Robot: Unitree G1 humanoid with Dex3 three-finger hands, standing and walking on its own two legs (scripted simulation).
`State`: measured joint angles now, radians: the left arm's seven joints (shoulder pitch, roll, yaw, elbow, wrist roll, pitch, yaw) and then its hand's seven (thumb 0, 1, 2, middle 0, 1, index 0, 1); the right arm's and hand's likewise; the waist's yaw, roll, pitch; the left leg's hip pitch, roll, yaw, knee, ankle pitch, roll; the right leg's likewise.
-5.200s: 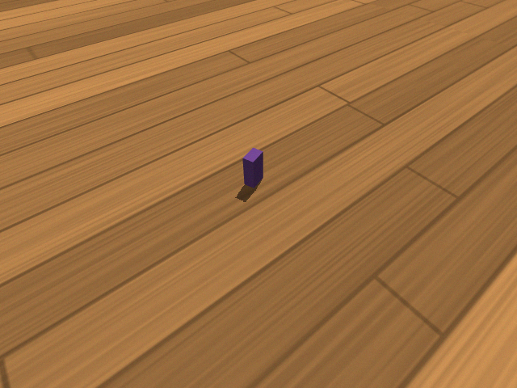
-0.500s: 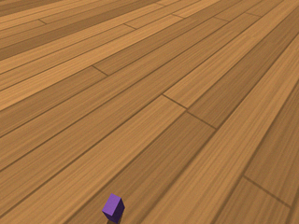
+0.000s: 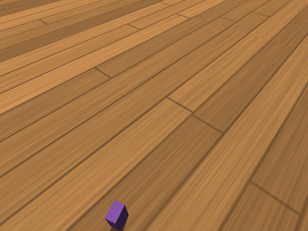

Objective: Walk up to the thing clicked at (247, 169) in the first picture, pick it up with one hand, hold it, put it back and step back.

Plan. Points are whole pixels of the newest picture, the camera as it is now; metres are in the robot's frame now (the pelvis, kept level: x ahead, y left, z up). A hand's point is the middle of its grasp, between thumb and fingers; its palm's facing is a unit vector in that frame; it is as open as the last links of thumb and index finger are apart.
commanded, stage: stand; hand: left
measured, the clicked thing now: (117, 216) +0.35 +0.24 -0.69
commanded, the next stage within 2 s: go down in 2.00 s
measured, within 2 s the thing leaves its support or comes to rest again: neither
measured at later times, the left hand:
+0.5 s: hand out of the picture +0.07 +0.25 -0.15, palm faces -0.02 -0.94 -0.34, open 7.4 cm
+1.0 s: hand out of the picture +0.07 +0.25 -0.16, palm faces -0.03 -0.94 -0.34, open 7.4 cm
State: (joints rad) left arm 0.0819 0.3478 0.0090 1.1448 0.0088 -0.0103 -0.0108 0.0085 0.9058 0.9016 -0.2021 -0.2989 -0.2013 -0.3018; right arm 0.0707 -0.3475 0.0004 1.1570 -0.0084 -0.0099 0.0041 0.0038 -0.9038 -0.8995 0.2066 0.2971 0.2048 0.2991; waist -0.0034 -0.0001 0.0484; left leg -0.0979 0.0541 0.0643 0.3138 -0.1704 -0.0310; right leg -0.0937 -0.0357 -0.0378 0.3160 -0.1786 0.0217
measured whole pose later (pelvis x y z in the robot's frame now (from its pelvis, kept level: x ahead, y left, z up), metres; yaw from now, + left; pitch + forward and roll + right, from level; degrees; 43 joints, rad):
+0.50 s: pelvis +0.00 +0.00 +0.00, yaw +0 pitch -3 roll +0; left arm 0.11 0.35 0.00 1.14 0.01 -0.01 -0.01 0.01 0.91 0.90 -0.20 -0.30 -0.20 -0.30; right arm 0.10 -0.35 0.00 1.16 -0.01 -0.01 0.01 0.00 -0.90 -0.90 0.21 0.30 0.20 0.30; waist 0.00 0.00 0.05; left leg -0.09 0.05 0.06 0.30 -0.16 -0.03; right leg -0.10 -0.04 -0.04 0.32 -0.18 0.02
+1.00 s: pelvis +0.00 +0.00 +0.00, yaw +0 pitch -2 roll +0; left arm 0.11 0.36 0.00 1.13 0.01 -0.01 -0.01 0.01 0.91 0.90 -0.20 -0.30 -0.20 -0.30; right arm 0.10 -0.35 0.00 1.15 -0.01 -0.01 0.01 0.00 -0.90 -0.90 0.21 0.30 0.20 0.30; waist 0.00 0.00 0.04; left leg -0.10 0.06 0.06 0.31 -0.17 -0.04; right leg -0.10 -0.03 -0.04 0.32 -0.18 0.01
